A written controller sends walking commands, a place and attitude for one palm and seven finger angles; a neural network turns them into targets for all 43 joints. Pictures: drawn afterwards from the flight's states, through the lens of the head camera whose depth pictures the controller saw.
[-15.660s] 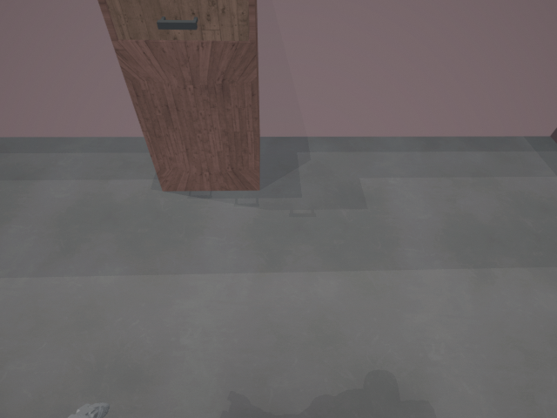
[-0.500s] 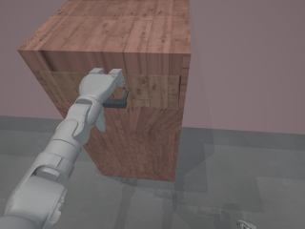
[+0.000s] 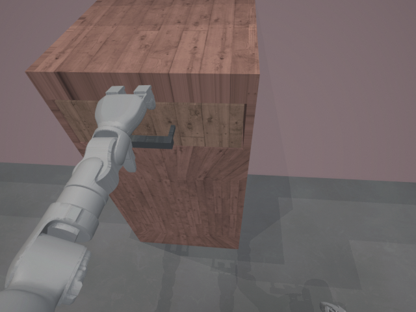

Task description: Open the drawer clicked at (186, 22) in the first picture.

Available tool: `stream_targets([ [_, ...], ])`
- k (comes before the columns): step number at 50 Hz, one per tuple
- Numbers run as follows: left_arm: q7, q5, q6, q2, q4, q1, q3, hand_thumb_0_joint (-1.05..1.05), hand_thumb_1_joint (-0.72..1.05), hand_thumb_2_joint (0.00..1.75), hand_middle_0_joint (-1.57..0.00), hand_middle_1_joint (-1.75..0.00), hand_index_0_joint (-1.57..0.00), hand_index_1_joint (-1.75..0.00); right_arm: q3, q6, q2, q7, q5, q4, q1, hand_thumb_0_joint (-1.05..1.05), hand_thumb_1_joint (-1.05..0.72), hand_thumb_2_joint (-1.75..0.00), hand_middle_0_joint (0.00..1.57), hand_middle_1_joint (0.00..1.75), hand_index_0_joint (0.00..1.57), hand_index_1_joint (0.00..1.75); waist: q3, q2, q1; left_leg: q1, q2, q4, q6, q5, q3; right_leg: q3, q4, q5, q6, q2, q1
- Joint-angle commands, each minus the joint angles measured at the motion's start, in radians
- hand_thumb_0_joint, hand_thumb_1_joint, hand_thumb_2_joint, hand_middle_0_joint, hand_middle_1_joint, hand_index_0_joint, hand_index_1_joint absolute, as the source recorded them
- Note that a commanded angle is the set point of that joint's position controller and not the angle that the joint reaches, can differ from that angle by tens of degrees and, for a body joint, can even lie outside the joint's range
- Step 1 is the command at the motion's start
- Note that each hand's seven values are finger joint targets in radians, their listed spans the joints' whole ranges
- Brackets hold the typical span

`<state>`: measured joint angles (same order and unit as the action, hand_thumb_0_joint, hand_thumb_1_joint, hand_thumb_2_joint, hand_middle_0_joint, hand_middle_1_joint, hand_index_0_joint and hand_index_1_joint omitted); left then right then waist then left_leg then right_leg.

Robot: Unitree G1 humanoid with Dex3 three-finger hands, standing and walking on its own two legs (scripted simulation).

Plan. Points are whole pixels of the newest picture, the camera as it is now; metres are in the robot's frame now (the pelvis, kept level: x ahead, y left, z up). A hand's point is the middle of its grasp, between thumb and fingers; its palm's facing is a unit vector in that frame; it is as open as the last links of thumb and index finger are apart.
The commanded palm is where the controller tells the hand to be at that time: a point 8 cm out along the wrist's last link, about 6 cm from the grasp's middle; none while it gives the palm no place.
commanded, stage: move the hooked fingers above the handle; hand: left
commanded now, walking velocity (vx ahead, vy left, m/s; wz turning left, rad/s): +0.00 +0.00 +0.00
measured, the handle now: (149, 135) +0.49 +0.17 +0.05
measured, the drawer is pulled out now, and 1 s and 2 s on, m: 0.00 0.00 0.00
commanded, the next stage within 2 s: lower the fingers behind the handle in 0.50 s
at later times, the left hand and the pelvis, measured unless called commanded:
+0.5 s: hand (132, 126) +0.45 +0.18 +0.12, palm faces +0.02 -0.02 -1.00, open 13.5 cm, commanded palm +0.42 +0.18 +0.17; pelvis +0.00 +0.00 +0.00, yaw +0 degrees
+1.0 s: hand (140, 143) +0.44 +0.17 +0.08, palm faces -0.07 -0.05 -1.00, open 13.8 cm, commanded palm +0.42 +0.17 +0.14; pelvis +0.01 +0.00 +0.00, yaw +1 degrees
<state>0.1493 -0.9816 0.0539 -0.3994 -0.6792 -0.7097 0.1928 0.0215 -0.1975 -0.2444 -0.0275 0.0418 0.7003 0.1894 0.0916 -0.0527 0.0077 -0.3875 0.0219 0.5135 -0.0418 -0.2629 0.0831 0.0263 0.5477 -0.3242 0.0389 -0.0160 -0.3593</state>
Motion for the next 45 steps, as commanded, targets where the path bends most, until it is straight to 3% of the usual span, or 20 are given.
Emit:
stream_targets([
  [1, -0.056, 0.012, 0.103, -0.103, 0.129, -0.404, 0.005, 0.0, -0.5, 0.3, -0.3, -1.2, -0.3, -1.2, 0.044, 0.009, -0.141, -0.003, 0.011, -0.131, -0.025, 0.0, -0.9, -0.9, 0.2, 0.3, 0.2, 0.3, 0.324, 0.092, 0.024, 0.212, -0.006, -0.019, -0.008, 0.394, -0.044, -0.026, -0.055, 0.435, -0.004, 0.002, 0.116],
  [2, -0.102, 0.027, 0.102, -0.043, 0.134, -0.366, 0.049, 0.0, -0.5, 0.3, -0.3, -1.2, -0.3, -1.2, 0.049, 0.006, -0.139, -0.001, 0.014, -0.148, -0.024, 0.0, -0.9, -0.9, 0.2, 0.3, 0.2, 0.3, 0.307, 0.122, 0.034, 0.225, -0.007, -0.016, -0.011, 0.401, -0.05, -0.026, -0.065, 0.433, -0.005, 0.002, 0.106],
  [4, -0.172, 0.052, 0.066, -0.027, 0.182, -0.353, 0.079, 0.0, -0.5, 0.3, -0.3, -1.2, -0.3, -1.2, 0.045, 0.002, -0.145, -0.007, 0.009, -0.164, -0.019, 0.0, -0.9, -0.9, 0.2, 0.3, 0.2, 0.3, 0.257, 0.152, 0.045, 0.221, -0.002, -0.02, -0.018, 0.354, -0.057, -0.028, -0.076, 0.408, -0.011, 0.004, 0.08],
  [7, -0.199, 0.065, -0.047, -0.058, 0.317, -0.433, 0.067, 0.0, -0.5, 0.3, -0.3, -1.2, -0.3, -1.2, 0.042, 0.013, -0.135, -0.016, 0.001, -0.176, -0.01, 0.0, -0.9, -0.9, 0.2, 0.3, 0.2, 0.3, 0.273, 0.095, 0.035, 0.244, 0.006, -0.009, -0.019, 0.337, -0.07, -0.037, -0.069, 0.369, -0.003, 0.007, 0.063],
  [8, -0.18, 0.061, -0.086, -0.128, 0.355, -0.471, 0.002, 0.0, -0.5, 0.3, -0.3, -1.2, -0.3, -1.2, 0.045, 0.017, -0.131, -0.018, -0.001, -0.168, -0.003, 0.0, -0.9, -0.9, 0.2, 0.3, 0.2, 0.3, 0.309, 0.063, 0.023, 0.255, 0.006, -0.002, -0.016, 0.346, -0.076, -0.042, -0.058, 0.368, 0.0, 0.005, 0.066],
  [11, -0.08, 0.049, -0.143, -0.205, 0.313, -0.502, -0.101, 0.0, -0.5, 0.3, -0.3, -1.2, -0.3, -1.2, 0.046, 0.022, -0.117, -0.019, -0.003, -0.139, 0.018, 0.0, -0.9, -0.9, 0.2, 0.3, 0.2, 0.3, 0.3, 0.063, 0.003, 0.24, 0.002, 0.005, -0.007, 0.348, -0.077, -0.03, -0.044, 0.336, 0.005, -0.003, 0.042],
  [12, -0.035, 0.04, -0.137, -0.289, 0.277, -0.51, -0.172, 0.0, -0.5, 0.3, -0.3, -1.2, -0.3, -1.2, 0.042, 0.024, -0.128, -0.021, -0.007, -0.123, 0.025, 0.0, -0.9, -0.9, 0.2, 0.3, 0.2, 0.3, 0.304, 0.089, -0.009, 0.202, 0.002, 0.001, -0.003, 0.334, -0.075, -0.034, -0.043, 0.322, 0.005, -0.002, 0.064],
  [17, 0.114, -0.029, -0.004, -0.361, 0.168, -0.549, -0.229, 0.0, -0.5, 0.3, -0.3, -1.2, -0.3, -1.2, 0.036, 0.041, -0.122, -0.019, -0.006, -0.09, -0.006, 0.0, -0.9, -0.9, 0.2, 0.3, 0.2, 0.3, 0.418, 0.044, -0.029, 0.171, -0.002, -0.006, 0.004, 0.353, -0.045, -0.047, -0.033, 0.36, 0.006, -0.004, 0.144],
  [19, 0.086, -0.022, 0.062, -0.283, 0.11, -0.524, -0.155, 0.0, -0.5, 0.3, -0.3, -1.2, -0.3, -1.2, 0.035, 0.037, -0.125, -0.015, 0.0, -0.097, -0.017, 0.0, -0.9, -0.9, 0.2, 0.3, 0.2, 0.3, 0.413, 0.035, -0.012, 0.174, -0.004, -0.012, 0.001, 0.37, -0.034, -0.04, -0.036, 0.41, 0.001, 0.0, 0.161],
  [21, 0.011, -0.007, 0.114, -0.234, 0.055, -0.441, -0.107, 0.0, -0.5, 0.3, -0.3, -1.2, -0.3, -1.2, 0.041, 0.024, -0.143, -0.017, 0.008, -0.109, -0.014, 0.0, -0.9, -0.9, 0.2, 0.3, 0.2, 0.3, 0.387, 0.082, 0.005, 0.176, -0.004, -0.012, -0.007, 0.396, -0.028, -0.037, -0.044, 0.47, -0.006, 0.001, 0.172],
  [22, -0.043, 0.007, 0.13, -0.156, 0.03, -0.403, -0.039, 0.0, -0.5, 0.3, -0.3, -1.2, -0.3, -1.2, 0.043, 0.013, -0.149, -0.015, 0.014, -0.122, -0.008, 0.0, -0.9, -0.9, 0.2, 0.3, 0.2, 0.3, 0.363, 0.115, 0.023, 0.176, -0.002, -0.016, -0.009, 0.397, -0.034, -0.034, -0.054, 0.478, -0.007, 0.003, 0.166],
  [23, -0.086, 0.023, 0.118, -0.133, 0.062, -0.394, -0.016, 0.0, -0.5, 0.3, -0.3, -1.2, -0.3, -1.2, 0.042, 0.006, -0.148, -0.016, 0.018, -0.129, -0.003, 0.0, -0.9, -0.9, 0.2, 0.3, 0.2, 0.3, 0.298, 0.142, 0.033, 0.172, -0.005, -0.022, -0.014, 0.37, -0.032, -0.032, -0.071, 0.464, -0.014, 0.005, 0.136],
  [24, -0.113, 0.031, 0.107, -0.192, 0.048, -0.353, -0.067, 0.0, -0.5, 0.3, -0.3, -1.2, -0.3, -1.2, 0.038, 0.0, -0.154, -0.022, 0.017, -0.134, -0.001, 0.0, -0.9, -0.9, 0.2, 0.3, 0.2, 0.3, 0.278, 0.169, 0.018, 0.156, -0.004, -0.029, -0.017, 0.341, -0.032, -0.037, -0.077, 0.45, -0.016, 0.007, 0.15],
  [27, -0.179, 0.04, 0.014, -0.164, 0.127, -0.412, -0.023, 0.0, -0.5, 0.3, -0.3, -1.2, -0.3, -1.2, 0.034, 0.003, -0.151, -0.036, 0.012, -0.158, 0.002, 0.0, -0.9, -0.9, 0.2, 0.3, 0.2, 0.3, 0.242, 0.168, 0.03, 0.149, 0.007, -0.031, -0.022, 0.287, -0.039, -0.048, -0.089, 0.406, -0.015, 0.015, 0.131],
  [30, -0.154, 0.035, -0.113, -0.222, 0.259, -0.47, -0.082, 0.0, -0.5, 0.3, -0.3, -1.2, -0.3, -1.2, 0.044, 0.014, -0.134, -0.038, 0.001, -0.16, 0.023, 0.0, -0.9, -0.9, 0.2, 0.3, 0.2, 0.3, 0.318, 0.07, 0.01, 0.199, 0.011, -0.011, -0.022, 0.327, -0.05, -0.056, -0.064, 0.411, -0.004, 0.01, 0.125],
  [33, -0.071, 0.034, -0.169, -0.278, 0.27, -0.456, -0.164, 0.0, -0.5, 0.3, -0.3, -1.2, -0.3, -1.2, 0.053, 0.023, -0.127, -0.028, -0.005, -0.14, 0.045, 0.0, -0.9, -0.9, 0.2, 0.3, 0.2, 0.3, 0.346, 0.049, -0.005, 0.197, 0.006, 0.009, -0.014, 0.381, -0.057, -0.048, -0.038, 0.423, 0.001, 0.002, 0.107],
  [35, -0.005, 0.026, -0.153, -0.26, 0.239, -0.411, -0.177, 0.0, -0.5, 0.3, -0.3, -1.2, -0.3, -1.2, 0.056, 0.028, -0.12, -0.017, -0.007, -0.129, 0.042, 0.0, -0.9, -0.9, 0.2, 0.3, 0.2, 0.3, 0.344, 0.062, -0.013, 0.179, 0.005, 0.015, -0.008, 0.388, -0.05, -0.043, -0.029, 0.423, 0.0, -0.003, 0.098],
  [39, 0.071, -0.018, -0.045, -0.227, 0.138, -0.451, -0.131, 0.0, -0.5, 0.3, -0.3, -1.2, -0.3, -1.2, 0.058, 0.033, -0.132, -0.003, -0.004, -0.101, 0.033, 0.0, -0.9, -0.9, 0.2, 0.3, 0.2, 0.3, 0.334, 0.059, 0.013, 0.155, -0.002, 0.016, -0.004, 0.332, -0.039, -0.041, -0.033, 0.362, -0.001, -0.006, 0.058],
  [42, 0.051, -0.017, 0.003, -0.134, 0.128, -0.509, -0.04, 0.0, -0.5, 0.3, -0.3, -1.2, -0.3, -1.2, 0.067, 0.03, -0.135, -0.002, -0.001, -0.102, 0.041, 0.0, -0.9, -0.9, 0.2, 0.3, 0.2, 0.3, 0.379, 0.063, 0.05, 0.193, 0.002, 0.029, -0.01, 0.36, -0.044, -0.04, -0.035, 0.4, -0.002, -0.007, 0.064],
  [45, -0.002, 0.001, -0.01, -0.114, 0.146, -0.497, -0.018, 0.0, -0.5, 0.3, -0.3, -1.2, -0.3, -1.2, 0.071, 0.024, -0.139, -0.011, -0.004, -0.11, 0.052, 0.0, -0.9, -0.9, 0.2, 0.3, 0.2, 0.3, 0.384, 0.063, 0.058, 0.222, 0.003, 0.036, -0.016, 0.386, -0.053, -0.037, -0.032, 0.437, -0.005, -0.008, 0.059],
])
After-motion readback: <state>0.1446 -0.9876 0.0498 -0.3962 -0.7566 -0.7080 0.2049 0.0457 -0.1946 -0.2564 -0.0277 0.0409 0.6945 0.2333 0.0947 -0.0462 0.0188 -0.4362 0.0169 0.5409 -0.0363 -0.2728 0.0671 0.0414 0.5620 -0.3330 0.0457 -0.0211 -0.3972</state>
